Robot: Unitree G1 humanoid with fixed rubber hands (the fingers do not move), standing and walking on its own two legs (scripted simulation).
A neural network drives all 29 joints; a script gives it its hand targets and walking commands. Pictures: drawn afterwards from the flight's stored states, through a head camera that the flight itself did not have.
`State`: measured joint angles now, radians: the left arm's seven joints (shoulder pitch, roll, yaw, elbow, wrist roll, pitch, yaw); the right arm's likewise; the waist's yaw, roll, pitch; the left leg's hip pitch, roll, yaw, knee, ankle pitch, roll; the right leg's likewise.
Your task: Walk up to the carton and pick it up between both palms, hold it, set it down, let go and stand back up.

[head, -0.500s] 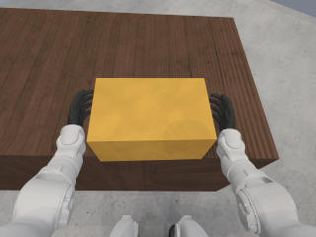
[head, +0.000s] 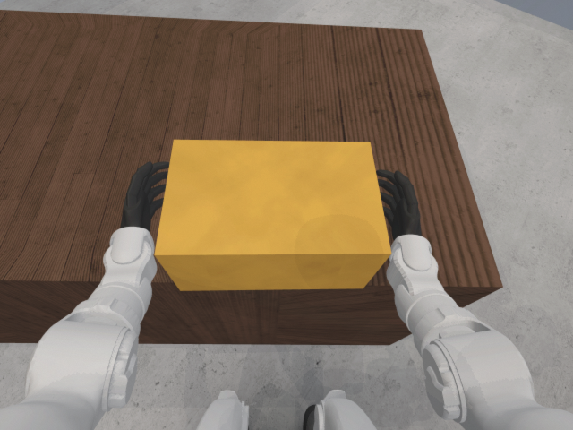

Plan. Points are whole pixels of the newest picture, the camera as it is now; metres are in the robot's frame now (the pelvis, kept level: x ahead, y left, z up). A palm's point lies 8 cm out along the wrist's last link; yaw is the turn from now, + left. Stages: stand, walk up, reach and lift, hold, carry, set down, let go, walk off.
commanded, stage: reach and lift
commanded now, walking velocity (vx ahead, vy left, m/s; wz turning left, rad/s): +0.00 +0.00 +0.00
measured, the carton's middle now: (273, 217) +0.43 +0.03 -0.02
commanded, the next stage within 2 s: none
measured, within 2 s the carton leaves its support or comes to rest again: leaves its support in 1.12 s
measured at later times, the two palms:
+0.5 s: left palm (138, 222) +0.40 +0.22 +0.00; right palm (404, 235) +0.39 -0.17 +0.00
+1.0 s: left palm (136, 229) +0.39 +0.22 +0.00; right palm (405, 240) +0.39 -0.16 +0.00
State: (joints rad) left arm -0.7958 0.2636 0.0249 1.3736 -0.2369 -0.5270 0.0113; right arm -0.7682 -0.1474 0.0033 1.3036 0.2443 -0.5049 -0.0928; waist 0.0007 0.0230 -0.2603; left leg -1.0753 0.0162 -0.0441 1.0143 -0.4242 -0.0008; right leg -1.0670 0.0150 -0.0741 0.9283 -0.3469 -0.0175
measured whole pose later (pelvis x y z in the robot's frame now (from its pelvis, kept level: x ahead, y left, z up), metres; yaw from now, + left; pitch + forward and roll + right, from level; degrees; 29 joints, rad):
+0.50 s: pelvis +0.01 +0.01 +0.03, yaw +1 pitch +27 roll -3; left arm -0.82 0.22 0.11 1.60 -0.14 -0.78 0.02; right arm -0.69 -0.10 -0.30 1.28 -0.10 -0.63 -0.04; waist -0.03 0.06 -0.21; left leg -0.97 -0.01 -0.05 0.84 -0.35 0.02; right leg -0.94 0.00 -0.08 0.74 -0.27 0.01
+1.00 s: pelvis +0.02 +0.02 +0.04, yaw +0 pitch +29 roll -3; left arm -0.71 0.19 -0.03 1.47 -0.22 -0.78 0.08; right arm -0.59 -0.12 -0.19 1.20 0.00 -0.65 -0.05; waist 0.01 0.07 -0.22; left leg -0.92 0.01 -0.04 0.70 -0.29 0.02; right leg -0.88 0.01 -0.06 0.56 -0.19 0.01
